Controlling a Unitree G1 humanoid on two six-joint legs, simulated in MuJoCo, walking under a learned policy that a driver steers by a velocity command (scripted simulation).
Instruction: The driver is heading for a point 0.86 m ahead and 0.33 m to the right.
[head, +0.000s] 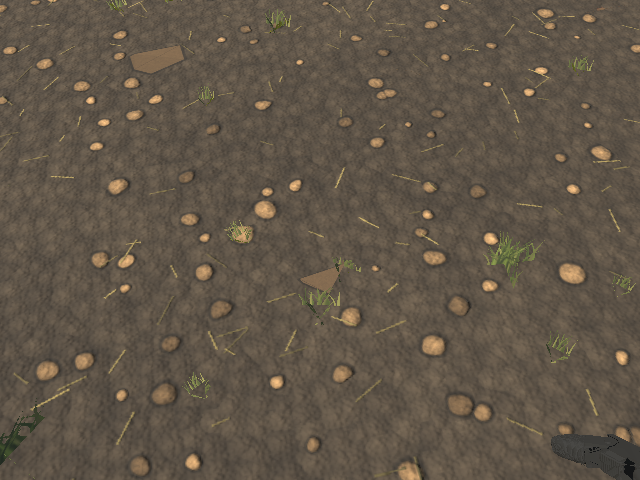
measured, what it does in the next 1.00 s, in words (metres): walks ahead, turning right: left foot, then right foot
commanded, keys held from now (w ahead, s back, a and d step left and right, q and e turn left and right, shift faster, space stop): w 0.06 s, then w+e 0.94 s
